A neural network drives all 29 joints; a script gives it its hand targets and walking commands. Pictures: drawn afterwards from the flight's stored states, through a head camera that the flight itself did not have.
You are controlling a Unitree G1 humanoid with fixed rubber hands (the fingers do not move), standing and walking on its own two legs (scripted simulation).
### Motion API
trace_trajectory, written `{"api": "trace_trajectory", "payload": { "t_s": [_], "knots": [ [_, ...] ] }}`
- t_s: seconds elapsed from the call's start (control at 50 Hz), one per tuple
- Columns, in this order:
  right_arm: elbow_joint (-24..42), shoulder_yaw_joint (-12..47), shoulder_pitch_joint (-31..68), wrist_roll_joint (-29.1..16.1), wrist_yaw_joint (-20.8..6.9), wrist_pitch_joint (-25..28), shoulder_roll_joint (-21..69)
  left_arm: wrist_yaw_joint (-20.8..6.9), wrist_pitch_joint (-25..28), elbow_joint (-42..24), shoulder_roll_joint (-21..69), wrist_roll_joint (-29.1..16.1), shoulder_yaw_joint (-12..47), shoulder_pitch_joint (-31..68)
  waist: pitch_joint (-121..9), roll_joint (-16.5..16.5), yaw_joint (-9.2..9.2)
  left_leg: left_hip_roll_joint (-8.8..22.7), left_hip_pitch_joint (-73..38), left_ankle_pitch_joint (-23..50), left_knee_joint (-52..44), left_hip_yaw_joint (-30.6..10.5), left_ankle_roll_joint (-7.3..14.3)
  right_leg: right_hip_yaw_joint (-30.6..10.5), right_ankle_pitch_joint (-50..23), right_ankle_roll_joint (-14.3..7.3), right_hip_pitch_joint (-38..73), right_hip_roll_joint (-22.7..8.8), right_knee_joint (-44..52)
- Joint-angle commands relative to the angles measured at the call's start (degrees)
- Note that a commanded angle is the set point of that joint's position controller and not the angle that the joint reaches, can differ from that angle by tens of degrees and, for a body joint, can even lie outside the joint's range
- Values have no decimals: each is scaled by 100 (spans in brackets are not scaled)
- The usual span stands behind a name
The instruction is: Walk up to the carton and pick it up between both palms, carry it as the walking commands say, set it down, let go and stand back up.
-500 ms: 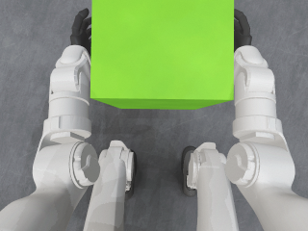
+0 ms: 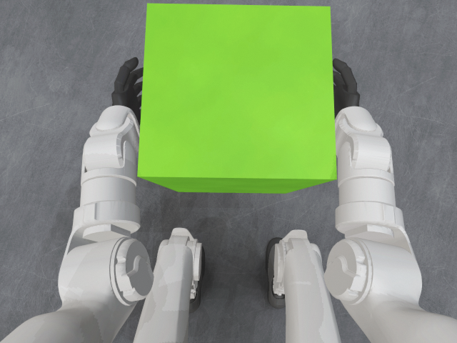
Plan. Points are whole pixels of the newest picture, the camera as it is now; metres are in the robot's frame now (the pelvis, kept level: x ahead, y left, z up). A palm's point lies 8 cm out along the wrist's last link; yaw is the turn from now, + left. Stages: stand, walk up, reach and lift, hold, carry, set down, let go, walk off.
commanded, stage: reach and lift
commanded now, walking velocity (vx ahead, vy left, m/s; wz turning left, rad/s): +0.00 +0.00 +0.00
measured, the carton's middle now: (234, 123) +0.48 +0.01 -0.13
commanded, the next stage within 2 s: none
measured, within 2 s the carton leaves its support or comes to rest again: neither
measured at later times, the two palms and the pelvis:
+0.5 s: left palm (106, 106) +0.46 +0.18 +0.01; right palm (366, 106) +0.47 -0.16 +0.00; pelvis +0.02 +0.00 +0.06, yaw +0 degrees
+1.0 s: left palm (72, 99) +0.43 +0.18 +0.08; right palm (403, 98) +0.44 -0.16 +0.07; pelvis +0.04 +0.00 +0.13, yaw -1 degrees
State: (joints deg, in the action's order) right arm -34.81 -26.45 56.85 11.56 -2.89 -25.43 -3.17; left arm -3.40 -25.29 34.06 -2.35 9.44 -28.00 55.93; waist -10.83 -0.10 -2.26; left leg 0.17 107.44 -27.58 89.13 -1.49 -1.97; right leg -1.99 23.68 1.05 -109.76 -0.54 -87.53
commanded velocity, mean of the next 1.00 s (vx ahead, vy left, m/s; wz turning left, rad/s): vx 0.00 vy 0.00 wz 0.00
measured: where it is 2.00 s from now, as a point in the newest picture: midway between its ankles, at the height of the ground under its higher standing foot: (234, 286)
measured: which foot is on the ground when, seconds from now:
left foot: down 0.00-1.00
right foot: down 0.00-1.00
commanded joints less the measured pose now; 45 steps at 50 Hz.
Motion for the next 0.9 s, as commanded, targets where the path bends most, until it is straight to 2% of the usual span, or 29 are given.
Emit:
{"api": "trace_trajectory", "payload": {
  "t_s": [0.0, 0.52, 0.88],
  "knots": [
    [22, 3038, 3501, -843, -1461, 77, 5892, -1580, 85, -154, 5700, -908, 3085, 3729, -5857, 255, -58, -863, -2699, 1466, -1064, 624, 100, 527, -1277, -110, 4172, 920, 762],
    [351, 3433, 2323, -816, -1562, 110, 6323, -1791, 91, -437, 6037, -811, 3429, 2499, -5263, 295, -97, -820, -3875, 1716, -2321, 492, 165, 335, -1563, -112, 5541, 876, 2069],
    [630, 3549, 1414, -694, -1666, 182, 6349, -1862, 150, -694, 6218, -605, 3640, 1524, -4633, 214, -47, -773, -5132, 2179, -3413, 351, 190, 233, -1996, -141, 6571, 798, 3192]
  ]
}}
